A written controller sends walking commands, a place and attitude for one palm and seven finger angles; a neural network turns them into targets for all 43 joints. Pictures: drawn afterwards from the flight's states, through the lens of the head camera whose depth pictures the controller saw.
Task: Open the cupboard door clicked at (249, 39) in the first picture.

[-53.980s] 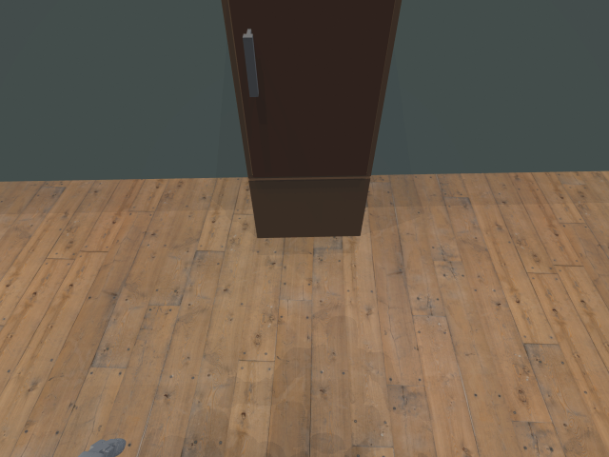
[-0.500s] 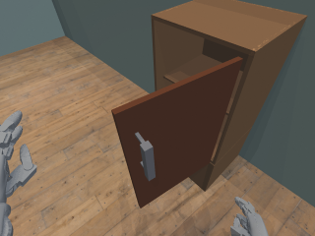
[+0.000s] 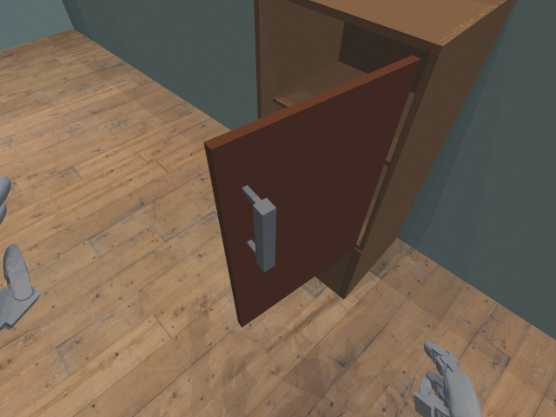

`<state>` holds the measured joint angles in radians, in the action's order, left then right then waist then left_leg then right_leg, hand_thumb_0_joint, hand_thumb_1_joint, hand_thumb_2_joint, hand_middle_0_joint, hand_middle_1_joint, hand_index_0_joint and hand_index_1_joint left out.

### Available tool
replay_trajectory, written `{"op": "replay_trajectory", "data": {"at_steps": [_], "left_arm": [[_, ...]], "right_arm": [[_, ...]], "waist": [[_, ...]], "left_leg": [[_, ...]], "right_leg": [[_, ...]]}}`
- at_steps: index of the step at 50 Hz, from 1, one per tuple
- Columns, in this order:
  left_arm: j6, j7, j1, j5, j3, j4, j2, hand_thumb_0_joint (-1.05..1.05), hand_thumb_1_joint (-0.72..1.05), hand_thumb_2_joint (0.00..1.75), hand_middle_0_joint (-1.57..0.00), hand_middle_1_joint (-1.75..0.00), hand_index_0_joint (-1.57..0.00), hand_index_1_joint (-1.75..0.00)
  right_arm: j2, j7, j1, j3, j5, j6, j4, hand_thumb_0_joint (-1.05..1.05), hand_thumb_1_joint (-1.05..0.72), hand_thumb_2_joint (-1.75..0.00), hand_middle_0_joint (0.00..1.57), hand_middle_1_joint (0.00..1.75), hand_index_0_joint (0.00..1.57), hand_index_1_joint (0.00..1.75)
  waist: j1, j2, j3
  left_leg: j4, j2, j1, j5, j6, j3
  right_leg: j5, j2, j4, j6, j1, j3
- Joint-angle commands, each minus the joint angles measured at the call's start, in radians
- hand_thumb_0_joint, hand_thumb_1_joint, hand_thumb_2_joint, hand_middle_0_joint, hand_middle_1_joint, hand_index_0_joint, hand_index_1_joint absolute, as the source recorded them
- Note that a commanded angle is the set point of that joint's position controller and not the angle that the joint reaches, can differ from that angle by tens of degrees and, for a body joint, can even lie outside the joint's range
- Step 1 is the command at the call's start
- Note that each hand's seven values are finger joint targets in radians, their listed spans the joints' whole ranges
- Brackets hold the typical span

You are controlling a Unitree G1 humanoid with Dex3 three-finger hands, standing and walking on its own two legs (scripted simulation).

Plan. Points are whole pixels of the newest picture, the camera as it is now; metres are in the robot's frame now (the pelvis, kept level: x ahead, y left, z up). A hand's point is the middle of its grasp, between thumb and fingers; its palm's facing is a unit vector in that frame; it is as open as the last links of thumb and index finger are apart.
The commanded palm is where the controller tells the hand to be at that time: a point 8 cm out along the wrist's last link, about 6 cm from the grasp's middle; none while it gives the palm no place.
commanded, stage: step back with the hand held close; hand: left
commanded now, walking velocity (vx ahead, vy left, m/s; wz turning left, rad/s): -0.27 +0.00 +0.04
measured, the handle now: (257, 229) +0.39 +0.06 +0.03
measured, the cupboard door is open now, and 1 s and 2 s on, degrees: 80 80 80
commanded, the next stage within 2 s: stop stepping back and stand still in 0.72 s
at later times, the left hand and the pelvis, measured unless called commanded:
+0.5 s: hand out of the picture +0.13 +0.27 +0.17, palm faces +0.42 -0.74 -0.53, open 7.4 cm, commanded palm +0.06 +0.31 +0.19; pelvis -0.07 +0.01 -0.01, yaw +3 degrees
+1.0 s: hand out of the picture +0.07 +0.22 +0.17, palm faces +0.25 -0.81 -0.52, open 7.4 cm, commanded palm +0.00 +0.26 +0.19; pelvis -0.16 -0.02 +0.00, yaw -5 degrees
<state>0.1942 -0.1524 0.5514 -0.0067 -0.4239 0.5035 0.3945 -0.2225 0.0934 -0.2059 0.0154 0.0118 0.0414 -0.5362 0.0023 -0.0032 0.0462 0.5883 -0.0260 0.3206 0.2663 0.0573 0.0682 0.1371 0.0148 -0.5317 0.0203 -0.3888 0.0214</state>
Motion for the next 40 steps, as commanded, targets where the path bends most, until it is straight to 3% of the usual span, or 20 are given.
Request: {"op": "replay_trajectory", "data": {"at_steps": [1,6,9,11,14,17,18,19,20,21,22,23,25,28,32,35,37,38,39,40], "left_arm": [[0.066,-0.054,-0.07,-0.019,-0.127,0.202,0.168,0.0,0.9,0.9,-0.2,-0.3,-0.2,-0.3],[0.092,-0.062,-0.094,-0.032,-0.15,0.22,0.168,0.0,0.9,0.9,-0.2,-0.3,-0.2,-0.3],[0.102,-0.048,-0.119,-0.035,-0.158,0.2,0.169,0.0,0.9,0.9,-0.2,-0.3,-0.2,-0.3],[0.111,-0.035,-0.098,-0.018,-0.162,0.189,0.181,0.0,0.9,0.9,-0.2,-0.3,-0.2,-0.3],[0.109,-0.022,-0.079,0.013,-0.143,0.197,0.193,0.0,0.9,0.9,-0.2,-0.3,-0.2,-0.3],[0.107,-0.03,-0.029,0.024,-0.162,0.218,0.217,0.0,0.9,0.9,-0.2,-0.3,-0.2,-0.3],[0.104,-0.031,-0.012,0.026,-0.177,0.225,0.225,0.0,0.9,0.9,-0.2,-0.3,-0.2,-0.3],[0.108,-0.029,-0.002,0.028,-0.184,0.252,0.227,0.0,0.9,0.9,-0.2,-0.3,-0.2,-0.3],[0.12,-0.028,0.002,0.021,-0.201,0.281,0.226,0.0,0.9,0.9,-0.2,-0.3,-0.2,-0.3],[0.132,-0.03,0.0,0.007,-0.226,0.282,0.229,0.0,0.9,0.9,-0.2,-0.3,-0.2,-0.3],[0.134,-0.034,-0.013,0.004,-0.233,0.293,0.233,0.0,0.9,0.9,-0.2,-0.3,-0.2,-0.3],[0.128,-0.032,-0.046,0.008,-0.221,0.282,0.231,0.0,0.9,0.9,-0.2,-0.3,-0.2,-0.3],[0.117,-0.038,-0.026,0.031,-0.183,0.247,0.192,0.0,0.9,0.9,-0.2,-0.3,-0.2,-0.3],[0.094,-0.038,-0.056,0.042,-0.085,0.24,0.137,0.0,0.9,0.9,-0.2,-0.3,-0.2,-0.3],[0.076,-0.026,-0.128,0.051,-0.055,0.26,0.154,0.0,0.9,0.9,-0.2,-0.3,-0.2,-0.3],[0.099,-0.004,-0.113,0.069,-0.117,0.273,0.228,0.0,0.9,0.9,-0.2,-0.3,-0.2,-0.3],[0.118,-0.001,-0.084,0.072,-0.179,0.285,0.299,0.0,0.9,0.9,-0.2,-0.3,-0.2,-0.3],[0.13,-0.004,-0.093,0.063,-0.223,0.291,0.347,0.0,0.9,0.9,-0.2,-0.3,-0.2,-0.3],[0.119,0.005,-0.089,0.068,-0.178,0.281,0.292,0.0,0.9,0.9,-0.2,-0.3,-0.2,-0.3],[0.103,0.011,-0.035,0.064,-0.208,0.25,0.311,0.0,0.9,0.9,-0.2,-0.3,-0.2,-0.3]], "right_arm": [[-0.139,0.029,0.054,0.053,0.017,0.068,0.134,0.0,-0.9,-0.9,0.2,0.3,0.2,0.3],[-0.136,0.032,0.065,0.049,0.015,0.101,0.128,0.0,-0.9,-0.9,0.2,0.3,0.2,0.3],[-0.13,0.019,0.072,0.05,0.002,0.116,0.128,0.0,-0.9,-0.9,0.2,0.3,0.2,0.3],[-0.125,0.009,0.054,0.052,0.001,0.122,0.115,0.0,-0.9,-0.9,0.2,0.3,0.2,0.3],[-0.106,-0.016,0.054,0.05,-0.008,0.114,0.086,0.0,-0.9,-0.9,0.2,0.3,0.2,0.3],[-0.091,-0.027,0.073,0.042,-0.011,0.096,0.071,0.0,-0.9,-0.9,0.2,0.3,0.2,0.3],[-0.095,-0.024,0.08,0.044,-0.014,0.092,0.079,0.0,-0.9,-0.9,0.2,0.3,0.2,0.3],[-0.113,-0.018,0.094,0.049,-0.015,0.091,0.091,0.0,-0.9,-0.9,0.2,0.3,0.2,0.3],[-0.133,-0.011,0.108,0.05,-0.012,0.097,0.108,0.0,-0.9,-0.9,0.2,0.3,0.2,0.3],[-0.156,-0.004,0.132,0.059,-0.004,0.111,0.114,0.0,-0.9,-0.9,0.2,0.3,0.2,0.3],[-0.13,0.001,0.105,0.061,0.01,0.128,0.099,0.0,-0.9,-0.9,0.2,0.3,0.2,0.3],[-0.121,-0.004,0.094,0.068,0.001,0.141,0.084,0.0,-0.9,-0.9,0.2,0.3,0.2,0.3],[-0.111,-0.013,0.092,0.069,-0.002,0.171,0.049,0.0,-0.9,-0.9,0.2,0.3,0.2,0.3],[-0.107,-0.014,0.086,0.05,0.004,0.183,0.011,0.0,-0.9,-0.9,0.2,0.3,0.2,0.3],[-0.114,-0.021,0.102,0.04,0.008,0.18,0.005,0.0,-0.9,-0.9,0.2,0.3,0.2,0.3],[-0.104,-0.031,0.115,0.036,0.011,0.147,0.02,0.0,-0.9,-0.9,0.2,0.3,0.2,0.3],[-0.074,-0.03,0.139,0.014,0.013,0.124,0.038,0.0,-0.9,-0.9,0.2,0.3,0.2,0.3],[-0.076,-0.026,0.145,0.006,0.021,0.126,0.042,0.0,-0.9,-0.9,0.2,0.3,0.2,0.3],[-0.068,-0.017,0.145,0.016,-0.009,0.13,0.044,0.0,-0.9,-0.9,0.2,0.3,0.2,0.3],[-0.075,-0.012,0.151,0.014,-0.013,0.127,0.067,0.0,-0.9,-0.9,0.2,0.3,0.2,0.3]], "waist": [[-0.02,0.004,-0.08],[-0.008,0.162,-0.106],[-0.004,0.137,-0.074],[-0.017,0.013,-0.066],[-0.022,-0.137,-0.123],[-0.021,-0.132,-0.171],[-0.019,-0.109,-0.171],[-0.014,0.002,-0.149],[-0.003,0.17,-0.146],[0.003,0.377,-0.145],[-0.009,0.318,-0.162],[-0.009,0.191,-0.146],[0.005,0.112,-0.164],[-0.006,0.174,-0.172],[0.003,0.26,-0.224],[0.014,0.142,-0.248],[0.014,-0.055,-0.264],[0.017,-0.068,-0.239],[0.011,-0.166,-0.24],[0.008,-0.2,-0.224]], "left_leg": [[-0.178,0.11,0.256,0.367,0.025,-0.174],[-0.323,0.21,0.427,0.466,0.068,-0.262],[-0.294,0.231,0.516,0.448,0.083,-0.255],[-0.149,0.134,0.365,0.306,0.035,-0.188],[0.113,0.026,0.103,0.192,-0.031,-0.098],[0.122,0.024,-0.011,0.113,-0.043,-0.097],[0.029,0.038,-0.015,0.105,-0.031,-0.113],[-0.086,0.082,0.023,0.14,-0.007,-0.174],[-0.243,0.183,0.179,0.236,0.034,-0.272],[-0.446,0.341,0.427,0.478,0.103,-0.432],[-0.532,0.407,0.485,0.498,0.138,-0.485],[-0.477,0.4,0.392,0.39,0.14,-0.454],[-0.365,0.336,0.077,0.135,0.112,-0.333],[-0.404,0.316,-0.081,0.033,0.073,-0.288],[-0.437,0.263,-0.192,-0.054,0.015,-0.202],[-0.262,0.202,-0.273,-0.241,-0.049,-0.11],[-0.035,0.097,-0.282,-0.135,-0.08,-0.019],[0.04,0.075,-0.22,-0.042,-0.088,0.002],[0.121,0.018,-0.154,0.003,-0.083,-0.016],[0.143,0.013,-0.08,-0.008,-0.077,-0.015]], "right_leg": [[0.154,0.053,0.054,-0.049,0.182,0.141],[0.056,-0.03,-0.194,-0.012,0.349,0.047],[0.0,-0.041,-0.26,-0.008,0.409,0.056],[-0.11,0.028,-0.084,-0.047,0.262,0.167],[0.034,0.191,0.168,-0.132,0.013,0.353],[-0.062,0.222,0.159,-0.149,-0.03,0.285],[-0.019,0.177,0.121,-0.116,-0.037,0.239],[0.078,0.097,0.054,-0.074,-0.045,0.184],[0.147,-0.002,-0.112,-0.027,0.072,0.101],[0.184,-0.104,-0.398,0.008,0.292,0.008],[0.265,-0.136,-0.639,0.01,0.331,0.021],[0.311,-0.127,-0.715,0.004,0.224,0.052],[0.359,-0.079,-0.602,0.0,0.009,0.04],[0.402,-0.062,-0.368,-0.005,0.01,-0.009],[0.394,-0.082,-0.043,-0.029,0.123,-0.064],[0.171,-0.015,0.28,-0.07,0.117,-0.008],[-0.089,0.169,0.292,-0.117,0.016,0.131],[-0.19,0.223,0.285,-0.122,-0.007,0.146],[-0.361,0.202,0.218,-0.114,0.055,0.087],[-0.563,0.193,0.158,-0.094,0.106,0.064]]}}
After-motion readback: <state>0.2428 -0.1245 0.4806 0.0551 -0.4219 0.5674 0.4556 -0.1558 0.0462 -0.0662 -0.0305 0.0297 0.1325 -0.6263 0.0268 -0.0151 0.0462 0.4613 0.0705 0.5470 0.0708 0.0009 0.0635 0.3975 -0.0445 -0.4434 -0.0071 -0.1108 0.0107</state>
